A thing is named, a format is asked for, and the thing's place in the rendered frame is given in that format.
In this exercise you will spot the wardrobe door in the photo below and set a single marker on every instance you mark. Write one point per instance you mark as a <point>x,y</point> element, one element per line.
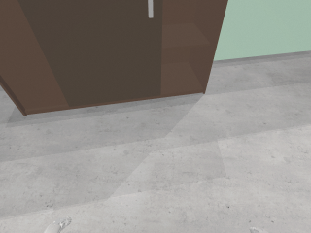
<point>23,65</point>
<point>100,50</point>

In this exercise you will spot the left robot hand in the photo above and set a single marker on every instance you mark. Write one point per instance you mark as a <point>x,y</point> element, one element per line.
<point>58,225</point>

